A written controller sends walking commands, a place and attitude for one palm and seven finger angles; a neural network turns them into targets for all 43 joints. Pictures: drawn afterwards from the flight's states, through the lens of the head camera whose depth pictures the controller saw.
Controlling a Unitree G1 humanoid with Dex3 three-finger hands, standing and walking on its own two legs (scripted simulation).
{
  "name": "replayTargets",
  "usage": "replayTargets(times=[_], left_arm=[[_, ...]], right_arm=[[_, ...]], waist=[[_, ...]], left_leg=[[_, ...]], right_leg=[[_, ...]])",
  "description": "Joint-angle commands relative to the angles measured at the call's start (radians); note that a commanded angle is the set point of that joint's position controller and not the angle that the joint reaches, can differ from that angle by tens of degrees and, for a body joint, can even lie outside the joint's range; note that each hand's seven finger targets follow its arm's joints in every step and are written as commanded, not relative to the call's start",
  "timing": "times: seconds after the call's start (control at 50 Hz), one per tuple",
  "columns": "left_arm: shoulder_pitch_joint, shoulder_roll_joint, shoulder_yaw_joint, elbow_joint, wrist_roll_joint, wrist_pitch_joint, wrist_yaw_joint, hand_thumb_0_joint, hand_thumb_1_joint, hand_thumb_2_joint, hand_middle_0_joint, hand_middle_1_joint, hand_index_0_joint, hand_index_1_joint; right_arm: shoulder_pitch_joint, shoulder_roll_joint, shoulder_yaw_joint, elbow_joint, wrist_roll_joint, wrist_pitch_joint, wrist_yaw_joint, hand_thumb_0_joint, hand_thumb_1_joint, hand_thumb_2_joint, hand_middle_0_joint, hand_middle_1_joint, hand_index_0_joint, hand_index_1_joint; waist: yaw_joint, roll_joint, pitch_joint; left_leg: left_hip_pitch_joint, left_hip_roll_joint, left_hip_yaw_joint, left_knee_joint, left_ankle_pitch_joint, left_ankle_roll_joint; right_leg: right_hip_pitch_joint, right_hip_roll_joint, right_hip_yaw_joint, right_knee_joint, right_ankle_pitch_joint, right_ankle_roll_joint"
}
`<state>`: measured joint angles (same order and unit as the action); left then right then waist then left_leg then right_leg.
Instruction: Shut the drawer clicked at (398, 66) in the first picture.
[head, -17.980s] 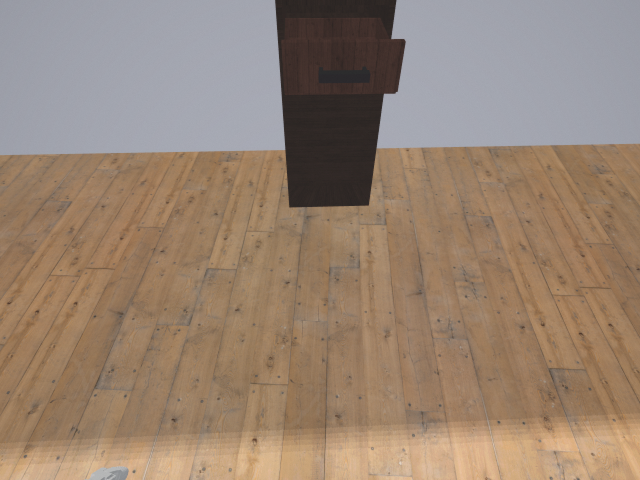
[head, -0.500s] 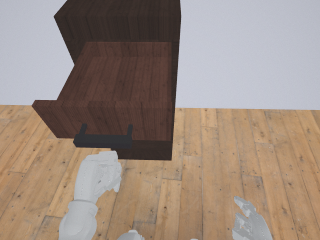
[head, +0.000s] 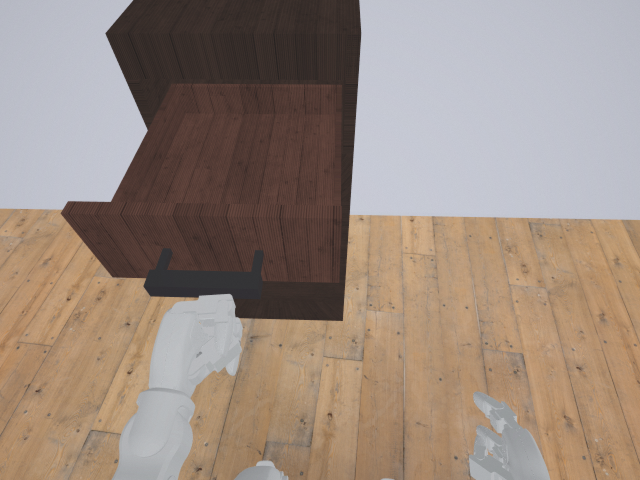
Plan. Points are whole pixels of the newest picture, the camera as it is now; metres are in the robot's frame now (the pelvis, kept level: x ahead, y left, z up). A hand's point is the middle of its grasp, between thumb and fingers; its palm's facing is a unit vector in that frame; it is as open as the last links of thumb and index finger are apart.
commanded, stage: push the drawer shut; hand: left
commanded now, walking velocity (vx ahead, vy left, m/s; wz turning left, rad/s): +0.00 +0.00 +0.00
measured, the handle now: (208, 270) +0.36 +0.15 +0.07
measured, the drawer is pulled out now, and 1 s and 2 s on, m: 0.29 0.18 0.06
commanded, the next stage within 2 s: none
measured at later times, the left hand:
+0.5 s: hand (242, 302) +0.32 +0.11 +0.06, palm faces -0.07 -1.00 -0.04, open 3.1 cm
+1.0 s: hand (251, 255) +0.39 +0.10 +0.06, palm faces -0.04 -1.00 -0.04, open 3.2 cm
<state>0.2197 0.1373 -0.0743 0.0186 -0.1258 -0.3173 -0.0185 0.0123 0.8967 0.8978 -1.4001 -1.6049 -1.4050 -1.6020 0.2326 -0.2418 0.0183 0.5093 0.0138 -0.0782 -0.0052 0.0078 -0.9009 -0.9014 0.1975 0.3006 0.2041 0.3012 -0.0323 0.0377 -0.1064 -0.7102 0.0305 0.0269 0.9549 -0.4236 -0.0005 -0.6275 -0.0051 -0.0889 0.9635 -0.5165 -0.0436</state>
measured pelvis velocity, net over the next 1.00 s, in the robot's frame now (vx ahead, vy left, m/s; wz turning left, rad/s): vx -0.02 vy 0.01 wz -0.02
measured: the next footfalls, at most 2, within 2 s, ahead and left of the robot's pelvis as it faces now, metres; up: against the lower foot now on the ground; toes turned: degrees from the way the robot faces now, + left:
none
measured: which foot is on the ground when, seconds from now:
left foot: down 0.00-1.00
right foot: down 0.00-1.00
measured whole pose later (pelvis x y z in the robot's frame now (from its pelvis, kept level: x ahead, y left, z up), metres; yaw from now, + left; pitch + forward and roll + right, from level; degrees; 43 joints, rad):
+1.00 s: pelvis -0.02 +0.01 +0.00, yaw -1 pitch +13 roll -1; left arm -0.44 0.16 0.05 0.68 -0.11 -0.38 0.04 0.01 0.86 0.94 -1.40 -1.60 -1.40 -1.60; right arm 0.28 -0.24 0.01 0.64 0.01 -0.03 0.01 0.01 -0.90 -0.90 0.20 0.30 0.20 0.30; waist -0.08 0.03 -0.10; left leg -0.78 0.03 0.04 0.94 -0.38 0.02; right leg -0.70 0.00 -0.07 0.95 -0.47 -0.03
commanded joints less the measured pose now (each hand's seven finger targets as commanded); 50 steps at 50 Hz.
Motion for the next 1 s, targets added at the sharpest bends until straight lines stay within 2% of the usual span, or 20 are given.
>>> replayTargets(times=[0.0, 0.02, 0.08, 0.1, 0.12, 0.16, 0.18, 0.2, 0.24, 0.3, 0.4, 0.44, 0.5, 0.56, 0.6, 0.68, 0.78, 0.84, 0.9, 0.98], left_arm=[[-0.242, 0.092, 0.091, -0.192, -0.007, -0.063, 0.012, 0.000, 0.900, 0.900, -1.400, -1.600, -1.400, -1.600], [-0.245, 0.060, 0.068, -0.185, -0.008, -0.060, 0.010, 0.000, 0.900, 0.900, -1.400, -1.600, -1.400, -1.600], [-0.289, 0.048, 0.059, -0.152, -0.012, -0.051, 0.011, 0.000, 0.900, 0.900, -1.400, -1.600, -1.400, -1.600], [-0.314, 0.042, 0.048, -0.142, -0.012, -0.049, 0.013, 0.000, 0.900, 0.900, -1.400, -1.600, -1.400, -1.600], [-0.330, 0.049, 0.060, -0.123, -0.012, -0.049, 0.016, 0.000, 0.900, 0.900, -1.400, -1.600, -1.400, -1.600], [-0.386, 0.039, 0.042, -0.125, -0.007, -0.056, 0.019, 0.000, 0.900, 0.900, -1.400, -1.600, -1.400, -1.600], [-0.400, 0.034, 0.037, -0.113, -0.007, -0.056, 0.021, 0.000, 0.900, 0.900, -1.400, -1.600, -1.400, -1.600], [-0.411, 0.066, 0.067, -0.100, -0.004, -0.059, 0.028, 0.000, 0.900, 0.900, -1.400, -1.600, -1.400, -1.600], [-0.460, 0.044, 0.047, -0.085, -0.002, -0.064, 0.028, 0.000, 0.900, 0.900, -1.400, -1.600, -1.400, -1.600], [-0.507, 0.075, 0.073, -0.032, -0.001, -0.062, 0.034, 0.000, 0.900, 0.900, -1.400, -1.600, -1.400, -1.600], [-0.612, 0.089, 0.094, 0.038, -0.006, -0.067, 0.036, 0.000, 0.900, 0.900, -1.400, -1.600, -1.400, -1.600], [-0.649, 0.057, 0.072, 0.062, -0.009, -0.071, 0.036, 0.000, 0.900, 0.900, -1.400, -1.600, -1.400, -1.600], [-0.706, 0.084, 0.097, 0.113, -0.007, -0.075, 0.043, 0.000, 0.900, 0.900, -1.400, -1.600, -1.400, -1.600], [-0.745, 0.075, 0.102, 0.149, -0.009, -0.082, 0.047, 0.000, 0.900, 0.900, -1.400, -1.600, -1.400, -1.600], [-0.800, 0.088, 0.112, 0.191, -0.007, -0.088, 0.051, 0.000, 0.900, 0.900, -1.400, -1.600, -1.400, -1.600], [-0.880, 0.081, 0.114, 0.244, -0.001, -0.105, 0.056, 0.000, 0.900, 0.900, -1.400, -1.600, -1.400, -1.600], [-0.997, 0.100, 0.136, 0.342, 0.006, -0.115, 0.068, 0.000, 0.900, 0.900, -1.400, -1.600, -1.400, -1.600], [-1.032, 0.117, 0.159, 0.387, 0.010, -0.126, 0.066, 0.000, 0.900, 0.900, -1.400, -1.600, -1.400, -1.600], [-1.060, 0.101, 0.154, 0.410, 0.012, -0.133, 0.066, 0.000, 0.900, 0.900, -1.400, -1.600, -1.400, -1.600], [-1.124, 0.112, 0.172, 0.461, 0.012, -0.142, 0.069, 0.000, 0.900, 0.900, -1.400, -1.600, -1.400, -1.600]], right_arm=[[-0.056, -0.116, -0.043, -0.133, 0.006, -0.050, -0.008, 0.000, -0.900, -0.900, 0.200, 0.300, 0.200, 0.300], [-0.056, -0.110, -0.042, -0.136, 0.005, -0.049, -0.007, 0.000, -0.900, -0.900, 0.200, 0.300, 0.200, 0.300], [-0.050, -0.111, -0.041, -0.127, 0.007, -0.046, -0.004, 0.000, -0.900, -0.900, 0.200, 0.300, 0.200, 0.300], [-0.048, -0.114, -0.041, -0.122, 0.006, -0.045, -0.005, 0.000, -0.900, -0.900, 0.200, 0.300, 0.200, 0.300], [-0.044, -0.116, -0.041, -0.115, 0.007, -0.043, -0.006, 0.000, -0.900, -0.900, 0.200, 0.300, 0.200, 0.300], [-0.048, -0.115, -0.042, -0.108, 0.006, -0.044, -0.005, 0.000, -0.900, -0.900, 0.200, 0.300, 0.200, 0.300], [-0.045, -0.115, -0.043, -0.105, 0.007, -0.043, -0.005, 0.000, -0.900, -0.900, 0.200, 0.300, 0.200, 0.300], [-0.043, -0.121, -0.044, -0.097, 0.005, -0.041, -0.006, 0.000, -0.900, -0.900, 0.200, 0.300, 0.200, 0.300], [-0.044, -0.116, -0.043, -0.091, 0.007, -0.039, -0.005, 0.000, -0.900, -0.900, 0.200, 0.300, 0.200, 0.300], [-0.042, -0.123, -0.041, -0.077, 0.006, -0.033, -0.007, 0.000, -0.900, -0.900, 0.200, 0.300, 0.200, 0.300], [-0.040, -0.126, -0.042, -0.056, 0.009, -0.027, -0.009, 0.000, -0.900, -0.900, 0.200, 0.300, 0.200, 0.300], [-0.038, -0.122, -0.042, -0.055, 0.009, -0.025, -0.007, 0.000, -0.900, -0.900, 0.200, 0.300, 0.200, 0.300], [-0.029, -0.129, -0.043, -0.041, 0.009, -0.020, -0.008, 0.000, -0.900, -0.900, 0.200, 0.300, 0.200, 0.300], [-0.022, -0.127, -0.044, -0.036, 0.008, -0.018, -0.004, 0.000, -0.900, -0.900, 0.200, 0.300, 0.200, 0.300], [-0.014, -0.132, -0.045, -0.024, 0.010, -0.016, -0.005, 0.000, -0.900, -0.900, 0.200, 0.300, 0.200, 0.300], [-0.002, -0.132, -0.049, -0.012, 0.008, -0.013, -0.003, 0.000, -0.900, -0.900, 0.200, 0.300, 0.200, 0.300], [0.021, -0.138, -0.049, 0.008, 0.004, -0.003, 0.000, 0.000, -0.900, -0.900, 0.200, 0.300, 0.200, 0.300], [0.041, -0.140, -0.054, 0.014, 0.002, -0.001, 0.001, 0.000, -0.900, -0.900, 0.200, 0.300, 0.200, 0.300], [0.062, -0.141, -0.058, 0.018, -0.001, 0.001, 0.010, 0.000, -0.900, -0.900, 0.200, 0.300, 0.200, 0.300], [0.079, -0.141, -0.059, 0.029, -0.004, 0.009, 0.016, 0.000, -0.900, -0.900, 0.200, 0.300, 0.200, 0.300]], waist=[[-0.014, -0.053, -0.216], [-0.011, -0.045, -0.235], [-0.013, -0.031, -0.237], [-0.028, -0.055, -0.231], [-0.028, -0.079, -0.224], [-0.031, -0.039, -0.229], [-0.037, -0.061, -0.225], [-0.034, -0.066, -0.232], [-0.039, -0.054, -0.239], [-0.040, -0.075, -0.233], [-0.042, -0.062, -0.243], [-0.041, -0.050, -0.249], [-0.047, -0.058, -0.245], [-0.040, -0.040, -0.262], [-0.055, -0.077, -0.239], [-0.058, -0.035, -0.267], [-0.072, -0.040, -0.269], [-0.070, -0.053, -0.311], [-0.068, -0.020, -0.343], [-0.081, -0.040, -0.319]], left_leg=[[0.171, -0.031, -0.030, -0.103, 0.185, 0.033], [0.188, -0.032, -0.028, -0.108, 0.204, 0.032], [0.206, -0.029, -0.033, -0.114, 0.228, 0.028], [0.206, -0.027, -0.036, -0.111, 0.231, 0.033], [0.199, -0.026, -0.038, -0.112, 0.225, 0.031], [0.210, -0.027, -0.040, -0.115, 0.219, 0.029], [0.214, -0.025, -0.041, -0.114, 0.217, 0.031], [0.210, -0.024, -0.040, -0.111, 0.221, 0.033], [0.219, -0.026, -0.040, -0.114, 0.213, 0.031], [0.201, -0.026, -0.041, -0.118, 0.191, 0.033], [0.206, -0.026, -0.041, -0.124, 0.173, 0.032], [0.220, -0.027, -0.043, -0.133, 0.167, 0.029], [0.216, -0.026, -0.044, -0.136, 0.162, 0.031], [0.222, -0.028, -0.041, -0.138, 0.162, 0.027], [0.206, -0.025, -0.045, -0.140, 0.137, 0.030], [0.222, -0.027, -0.045, -0.139, 0.129, 0.027], [0.201, -0.028, -0.050, -0.135, 0.103, 0.027], [0.206, -0.029, -0.048, -0.128, 0.141, 0.028], [0.235, -0.026, -0.055, -0.124, 0.181, 0.025], [0.208, -0.026, -0.049, -0.118, 0.168, 0.026]], right_leg=[[0.067, 0.001, 0.090, -0.187, 0.309, 0.035], [0.076, 0.002, 0.082, -0.179, 0.334, 0.033], [0.073, 0.005, 0.071, -0.175, 0.365, 0.030], [0.065, 0.006, 0.071, -0.178, 0.369, 0.035], [0.063, 0.007, 0.069, -0.179, 0.365, 0.035], [0.048, 0.006, 0.066, -0.174, 0.349, 0.032], [0.044, 0.006, 0.065, -0.179, 0.350, 0.034], [0.048, 0.007, 0.070, -0.180, 0.350, 0.034], [0.041, 0.006, 0.070, -0.181, 0.341, 0.033], [0.046, 0.006, 0.076, -0.192, 0.314, 0.034], [0.039, 0.006, 0.080, -0.200, 0.287, 0.033], [0.034, 0.007, 0.074, -0.199, 0.280, 0.032], [0.030, 0.010, 0.077, -0.206, 0.271, 0.032], [0.033, 0.011, 0.076, -0.204, 0.275, 0.030], [0.017, 0.012, 0.075, -0.211, 0.245, 0.033], [-0.002, 0.015, 0.074, -0.205, 0.233, 0.029], [-0.029, 0.018, 0.073, -0.202, 0.204, 0.030], [-0.012, 0.022, 0.075, -0.190, 0.248, 0.030], [-0.028, 0.027, 0.064, -0.173, 0.274, 0.025], [-0.036, 0.029, 0.069, -0.179, 0.274, 0.028]])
